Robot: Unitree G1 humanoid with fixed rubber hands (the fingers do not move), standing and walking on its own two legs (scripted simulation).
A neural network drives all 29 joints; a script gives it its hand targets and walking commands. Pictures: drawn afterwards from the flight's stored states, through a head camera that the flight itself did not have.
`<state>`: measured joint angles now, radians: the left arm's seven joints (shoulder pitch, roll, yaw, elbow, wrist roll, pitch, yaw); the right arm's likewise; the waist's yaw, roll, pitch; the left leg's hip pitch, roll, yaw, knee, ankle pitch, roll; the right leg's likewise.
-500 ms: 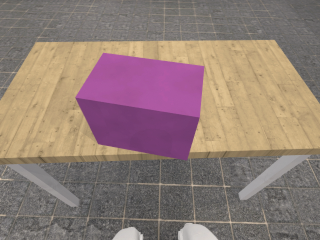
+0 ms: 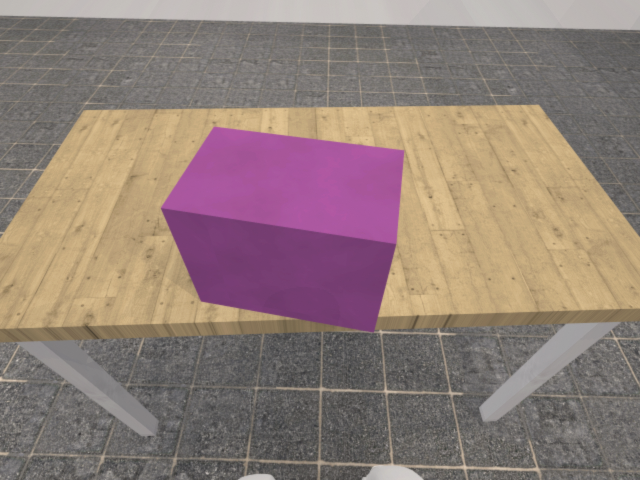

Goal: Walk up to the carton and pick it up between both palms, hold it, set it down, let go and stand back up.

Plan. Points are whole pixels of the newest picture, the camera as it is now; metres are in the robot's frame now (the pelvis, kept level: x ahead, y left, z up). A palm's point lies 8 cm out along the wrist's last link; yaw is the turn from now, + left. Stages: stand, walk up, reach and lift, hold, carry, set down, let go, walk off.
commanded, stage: reach and lift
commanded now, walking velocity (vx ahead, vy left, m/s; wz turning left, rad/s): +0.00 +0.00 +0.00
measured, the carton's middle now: (295, 231) +0.42 +0.04 +0.07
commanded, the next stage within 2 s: none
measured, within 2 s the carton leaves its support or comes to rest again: neither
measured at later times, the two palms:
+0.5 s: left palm (106, 479) +0.15 +0.28 -0.09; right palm (552, 477) +0.14 -0.28 -0.08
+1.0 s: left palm out of the picture +0.12 +0.29 -0.03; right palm out of the picture +0.11 -0.22 -0.02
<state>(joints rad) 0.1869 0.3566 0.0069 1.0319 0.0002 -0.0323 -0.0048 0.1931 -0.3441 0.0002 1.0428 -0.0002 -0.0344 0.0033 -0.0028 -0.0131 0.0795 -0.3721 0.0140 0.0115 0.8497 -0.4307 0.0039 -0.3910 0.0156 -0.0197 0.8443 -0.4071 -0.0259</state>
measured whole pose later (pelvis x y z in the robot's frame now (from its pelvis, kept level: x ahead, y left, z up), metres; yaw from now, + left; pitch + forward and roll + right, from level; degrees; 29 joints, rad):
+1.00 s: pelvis -0.05 +0.01 +0.01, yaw +0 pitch -8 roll -1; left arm 0.19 0.33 0.09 0.33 0.00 0.28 -0.06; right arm 0.29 -0.15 -0.06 0.27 -0.02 0.09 -0.07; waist 0.00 0.00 0.14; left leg -0.29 0.02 0.02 0.72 -0.30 0.03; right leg -0.28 0.02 -0.01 0.68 -0.25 0.01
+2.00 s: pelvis -0.07 +0.07 +0.02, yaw +0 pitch -11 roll -3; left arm 0.21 0.54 0.04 -0.05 -0.19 0.27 -0.14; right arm 0.41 -0.12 0.03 -0.37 0.20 0.44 -0.24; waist 0.02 -0.08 0.10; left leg -0.22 0.01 0.10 0.65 -0.25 0.07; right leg -0.04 0.01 0.05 0.57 -0.36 -0.02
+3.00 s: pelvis -0.06 +0.06 +0.03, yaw +0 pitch -9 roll -3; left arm -0.40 0.54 -0.09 0.44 -0.31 0.31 -0.08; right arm -0.30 -0.12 -0.16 0.19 0.20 0.50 -0.22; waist 0.01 -0.02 0.10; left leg -0.22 0.01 0.11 0.62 -0.24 0.08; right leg -0.03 0.01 0.06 0.53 -0.34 0.04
